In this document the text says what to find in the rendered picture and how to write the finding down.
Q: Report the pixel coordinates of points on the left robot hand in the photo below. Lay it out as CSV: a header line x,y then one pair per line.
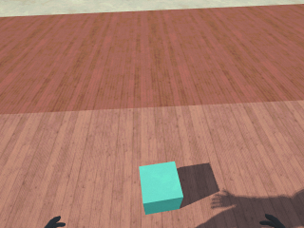
x,y
53,223

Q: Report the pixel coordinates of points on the carton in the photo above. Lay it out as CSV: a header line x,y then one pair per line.
x,y
161,187

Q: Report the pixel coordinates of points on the right robot hand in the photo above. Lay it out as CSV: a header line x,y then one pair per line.
x,y
272,221

